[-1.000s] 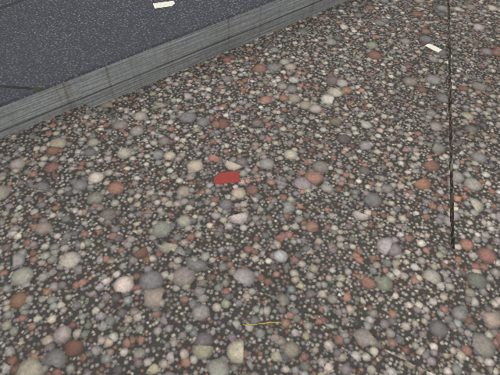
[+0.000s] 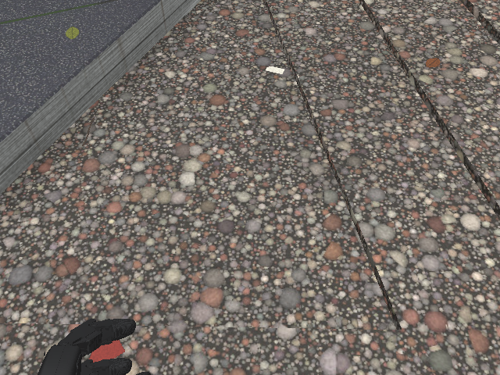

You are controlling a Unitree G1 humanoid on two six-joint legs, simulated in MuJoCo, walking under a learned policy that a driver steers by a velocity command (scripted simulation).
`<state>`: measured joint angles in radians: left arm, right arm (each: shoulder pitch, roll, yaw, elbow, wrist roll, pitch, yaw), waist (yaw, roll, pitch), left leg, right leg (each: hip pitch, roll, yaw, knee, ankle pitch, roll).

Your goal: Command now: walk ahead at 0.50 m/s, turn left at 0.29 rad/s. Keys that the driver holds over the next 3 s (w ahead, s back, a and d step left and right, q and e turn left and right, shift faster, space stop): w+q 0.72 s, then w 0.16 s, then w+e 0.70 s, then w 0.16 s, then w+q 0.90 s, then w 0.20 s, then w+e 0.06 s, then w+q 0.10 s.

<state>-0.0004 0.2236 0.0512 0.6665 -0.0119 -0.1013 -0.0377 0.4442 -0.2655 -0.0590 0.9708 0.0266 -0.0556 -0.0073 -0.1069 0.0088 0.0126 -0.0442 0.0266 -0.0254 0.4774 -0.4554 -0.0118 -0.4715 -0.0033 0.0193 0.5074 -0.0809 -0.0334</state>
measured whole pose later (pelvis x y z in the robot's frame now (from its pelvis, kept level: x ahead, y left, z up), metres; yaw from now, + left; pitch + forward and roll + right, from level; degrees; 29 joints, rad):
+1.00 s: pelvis +0.55 +0.09 -0.07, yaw +30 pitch +1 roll +1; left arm 0.10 0.29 0.06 0.78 -0.01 -0.12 -0.05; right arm 0.36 -0.29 -0.08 0.79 0.00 -0.05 -0.02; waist -0.04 0.01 -0.01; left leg -0.21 -0.07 -0.16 0.98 -0.61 0.02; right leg -0.40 0.04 0.08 0.55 -0.24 -0.01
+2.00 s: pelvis +1.05 +0.21 -0.06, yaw +10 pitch +2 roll +1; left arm 0.13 0.25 0.03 0.67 0.01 -0.07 -0.02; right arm 0.37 -0.30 -0.05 0.88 0.03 -0.07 0.01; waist -0.04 0.02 0.03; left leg -0.39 0.06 -0.04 1.13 -0.41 0.00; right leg -0.37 -0.01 -0.05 0.53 -0.19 -0.03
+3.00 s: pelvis +1.52 +0.41 -0.06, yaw +39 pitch +1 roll -1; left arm 0.35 0.24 0.04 0.84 0.03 -0.04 0.00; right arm 0.21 -0.23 -0.02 0.70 0.03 -0.04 0.01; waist 0.04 0.04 0.00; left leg -0.74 -0.07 -0.06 1.89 -0.49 0.01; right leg -0.26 0.05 -0.02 0.45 -0.21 -0.07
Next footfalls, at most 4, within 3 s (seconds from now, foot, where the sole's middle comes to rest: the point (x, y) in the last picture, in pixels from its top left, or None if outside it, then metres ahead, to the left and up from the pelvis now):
0.48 left None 0.37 0.17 -0.80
0.92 right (220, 302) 0.70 0.06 -0.83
1.42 left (120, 268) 0.85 0.36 -0.83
1.88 right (193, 185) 1.16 0.12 -0.83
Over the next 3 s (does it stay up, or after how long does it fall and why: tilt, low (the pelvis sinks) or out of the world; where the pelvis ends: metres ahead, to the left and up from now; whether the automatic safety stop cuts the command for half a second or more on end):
stays up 1.52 0.41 -0.06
